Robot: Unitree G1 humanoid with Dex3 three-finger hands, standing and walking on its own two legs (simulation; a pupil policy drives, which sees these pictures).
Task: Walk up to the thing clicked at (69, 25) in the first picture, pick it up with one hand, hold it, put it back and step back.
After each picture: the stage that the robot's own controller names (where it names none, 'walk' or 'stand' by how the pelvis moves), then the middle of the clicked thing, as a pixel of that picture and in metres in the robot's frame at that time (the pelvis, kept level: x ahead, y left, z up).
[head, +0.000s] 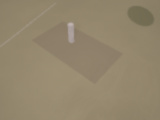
stand; (71, 33) +1.49 +0.17 -0.66
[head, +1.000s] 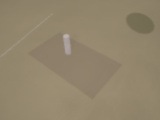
walk; (67, 44) +1.35 +0.29 -0.65
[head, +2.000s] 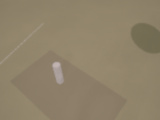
walk; (58, 73) +0.85 +0.30 -0.65
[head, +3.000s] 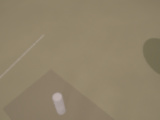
walk; (59, 104) +0.54 +0.23 -0.63
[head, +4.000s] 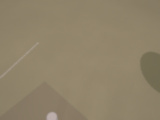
stand; out of the picture +0.41 +0.19 -0.65
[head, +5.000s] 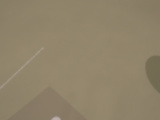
stand; out of the picture +0.41 +0.18 -0.66
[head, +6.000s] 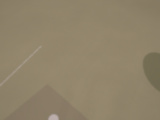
stand; out of the picture +0.41 +0.21 -0.66
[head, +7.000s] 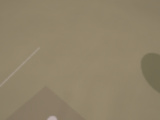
stand; out of the picture +0.41 +0.22 -0.66
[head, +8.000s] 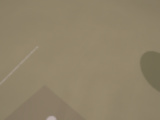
stand; out of the picture +0.40 +0.22 -0.66
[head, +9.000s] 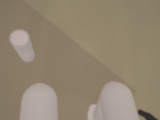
go down; (24, 48) +0.48 +0.23 -0.31
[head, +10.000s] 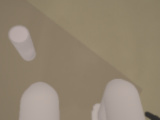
approach; (24, 46) +0.49 +0.23 -0.27
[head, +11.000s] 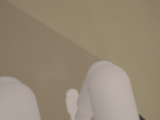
close in; out of the picture +0.48 +0.27 -0.17
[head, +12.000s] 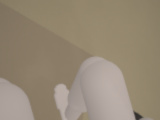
close; out of the picture +0.48 +0.29 -0.17
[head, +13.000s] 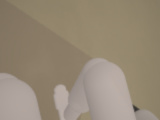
lift; out of the picture +0.43 +0.26 -0.17
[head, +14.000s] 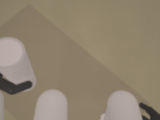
lift; (18, 70) +0.34 +0.21 -0.01
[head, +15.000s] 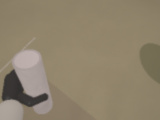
hold; (36, 86) +0.31 +0.16 +0.06
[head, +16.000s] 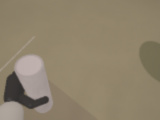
hold; (37, 88) +0.31 +0.16 +0.04
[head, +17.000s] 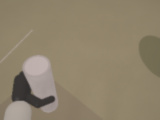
crouch; (44, 88) +0.32 +0.14 +0.01
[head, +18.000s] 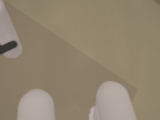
crouch; (2, 33) +0.48 +0.21 -0.03
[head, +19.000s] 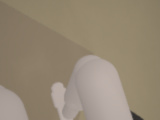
lower; out of the picture +0.47 +0.26 -0.17
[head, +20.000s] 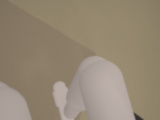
lower; out of the picture +0.47 +0.28 -0.17
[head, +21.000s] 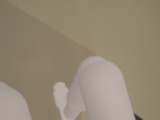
lower; out of the picture +0.46 +0.28 -0.17
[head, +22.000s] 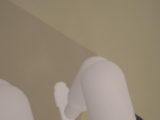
lower; out of the picture +0.45 +0.28 -0.17
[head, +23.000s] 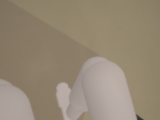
draw back; out of the picture +0.46 +0.26 -0.16
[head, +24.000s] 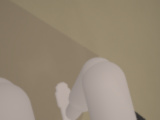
rise; out of the picture +0.46 +0.26 -0.18
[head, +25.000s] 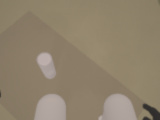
walk; (47, 67) +0.47 +0.18 -0.37
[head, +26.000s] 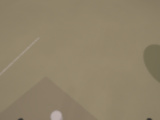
stand; out of the picture +0.41 +0.17 -0.59
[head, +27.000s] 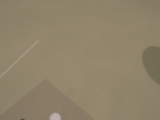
stand; out of the picture +0.41 +0.17 -0.60
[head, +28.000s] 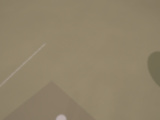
stand; out of the picture +0.40 +0.16 -0.64
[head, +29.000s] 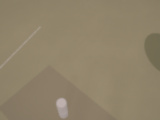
walk; (62, 108) +0.44 +0.13 -0.64
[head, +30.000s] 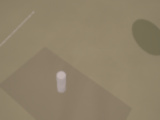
walk; (61, 82) +0.62 +0.14 -0.64
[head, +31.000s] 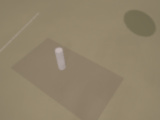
walk; (60, 59) +0.96 +0.31 -0.63
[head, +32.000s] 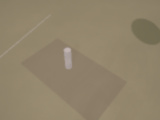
stand; (68, 58) +1.05 +0.18 -0.65
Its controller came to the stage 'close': yes
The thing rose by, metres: 0.69
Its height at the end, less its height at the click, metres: +0.00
